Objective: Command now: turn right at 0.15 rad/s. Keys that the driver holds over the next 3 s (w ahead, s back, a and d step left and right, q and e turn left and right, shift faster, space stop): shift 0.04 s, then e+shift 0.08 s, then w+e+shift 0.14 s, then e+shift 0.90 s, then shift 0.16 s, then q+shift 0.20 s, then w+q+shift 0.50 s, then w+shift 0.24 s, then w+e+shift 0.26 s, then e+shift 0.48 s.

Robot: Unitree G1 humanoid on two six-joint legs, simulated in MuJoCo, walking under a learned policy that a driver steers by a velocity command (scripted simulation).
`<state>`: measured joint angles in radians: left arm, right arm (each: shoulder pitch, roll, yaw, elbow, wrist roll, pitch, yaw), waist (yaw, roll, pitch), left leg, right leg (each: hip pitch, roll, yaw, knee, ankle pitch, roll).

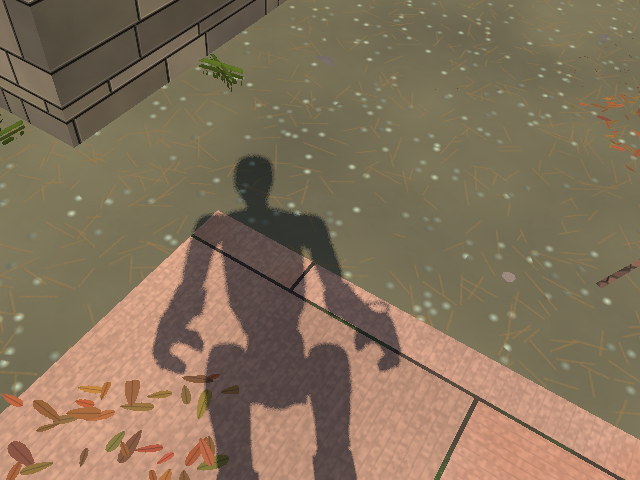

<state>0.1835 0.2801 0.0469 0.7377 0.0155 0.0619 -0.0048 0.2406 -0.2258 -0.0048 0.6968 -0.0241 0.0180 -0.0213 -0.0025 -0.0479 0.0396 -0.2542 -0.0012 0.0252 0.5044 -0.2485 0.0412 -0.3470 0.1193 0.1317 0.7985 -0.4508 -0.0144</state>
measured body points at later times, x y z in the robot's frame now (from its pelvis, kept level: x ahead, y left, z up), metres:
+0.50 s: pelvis +0.05 -0.05 +0.00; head +0.07 -0.08 +0.45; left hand +0.16 +0.23 -0.10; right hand +0.12 -0.35 -0.11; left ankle +0.11 +0.09 -0.67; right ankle -0.05 -0.09 -0.74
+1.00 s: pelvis +0.18 -0.08 +0.00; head +0.21 -0.11 +0.45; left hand +0.50 +0.00 -0.10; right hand +0.07 -0.37 -0.10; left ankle +0.29 -0.04 -0.74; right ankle +0.11 -0.15 -0.68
